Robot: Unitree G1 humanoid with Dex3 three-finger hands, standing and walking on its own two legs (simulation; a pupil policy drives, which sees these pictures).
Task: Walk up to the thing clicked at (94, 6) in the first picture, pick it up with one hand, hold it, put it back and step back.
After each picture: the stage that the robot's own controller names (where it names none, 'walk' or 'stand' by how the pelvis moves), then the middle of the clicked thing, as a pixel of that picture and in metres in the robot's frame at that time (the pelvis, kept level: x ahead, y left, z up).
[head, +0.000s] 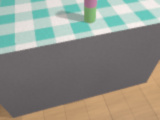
stand; (90, 0) +0.83 -0.04 +0.06
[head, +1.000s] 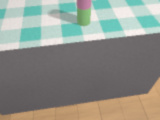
rise first; (84, 0) +0.74 +0.02 +0.09
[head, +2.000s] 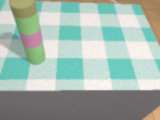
rise first; (31, 35) +0.47 +0.20 +0.10
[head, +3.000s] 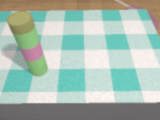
stand; (31, 48) +0.44 +0.19 +0.08
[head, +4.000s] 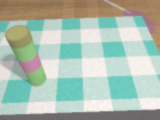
stand; (29, 60) +0.41 +0.20 +0.06
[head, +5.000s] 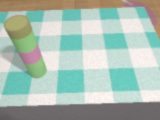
stand; (29, 51) +0.43 +0.20 +0.07
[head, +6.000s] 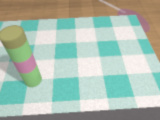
stand; (24, 60) +0.41 +0.21 +0.06
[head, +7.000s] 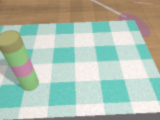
stand; (21, 64) +0.40 +0.23 +0.06
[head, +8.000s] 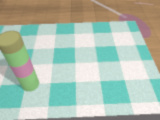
stand; (21, 65) +0.40 +0.23 +0.06
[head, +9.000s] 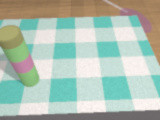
rise first; (21, 60) +0.41 +0.23 +0.06
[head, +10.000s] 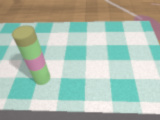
rise first; (34, 58) +0.42 +0.22 +0.06
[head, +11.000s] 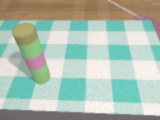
go down; (34, 57) +0.42 +0.21 +0.07
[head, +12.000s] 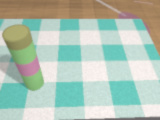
go down; (27, 62) +0.39 +0.19 +0.08
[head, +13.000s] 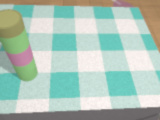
close in; (19, 51) +0.41 +0.19 +0.09
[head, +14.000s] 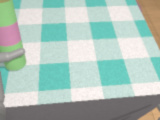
close; (6, 31) +0.47 +0.21 +0.12
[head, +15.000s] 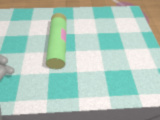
lift; (57, 39) +0.54 +0.10 +0.02
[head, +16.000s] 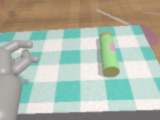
lift; (108, 52) +0.56 -0.10 -0.01
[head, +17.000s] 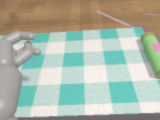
hold; (154, 53) +0.55 -0.31 -0.02
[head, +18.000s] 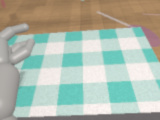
close; out of the picture +0.52 -0.63 -0.74
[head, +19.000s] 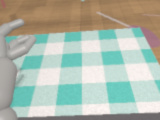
hold; out of the picture +0.62 -0.81 -0.74
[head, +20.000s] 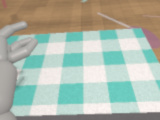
hold; out of the picture +0.74 -1.00 -0.74
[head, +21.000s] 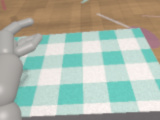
stand; out of the picture +0.86 -1.17 -0.74
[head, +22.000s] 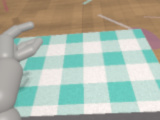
stand; out of the picture +0.98 -1.35 -0.74
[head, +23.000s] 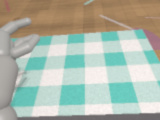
stand; out of the picture +1.09 -1.53 -0.74
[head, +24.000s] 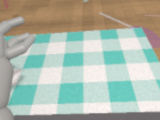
stand; out of the picture +1.19 -1.70 -0.74
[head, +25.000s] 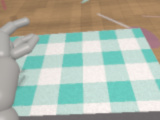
stand; out of the picture +1.31 -1.87 -0.74
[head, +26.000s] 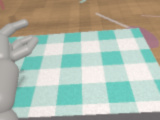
stand; out of the picture +1.42 -2.04 -0.74
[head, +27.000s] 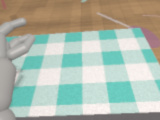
stand; out of the picture +1.51 -2.22 -0.74
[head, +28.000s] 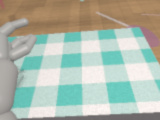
stand; out of the picture +1.64 -2.38 -0.74
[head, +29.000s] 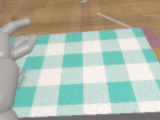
stand; out of the picture +1.74 -2.56 -0.74
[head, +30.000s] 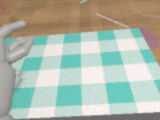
stand; out of the picture +1.85 -2.71 -0.74
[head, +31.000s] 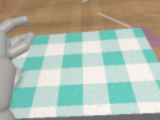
stand; out of the picture +1.95 -2.89 -0.74
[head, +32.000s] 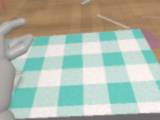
stand; out of the picture +2.06 -3.05 -0.74
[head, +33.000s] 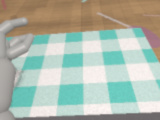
stand; out of the picture +2.15 -3.22 -0.74
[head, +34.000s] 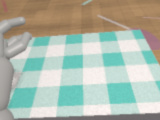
stand; out of the picture +2.25 -3.38 -0.74
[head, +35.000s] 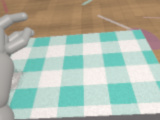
stand; out of the picture +2.36 -3.54 -0.74
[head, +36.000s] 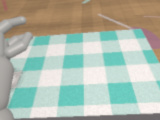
stand; out of the picture +2.45 -3.70 -0.74
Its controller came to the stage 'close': yes
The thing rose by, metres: 0.00
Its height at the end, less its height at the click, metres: -0.81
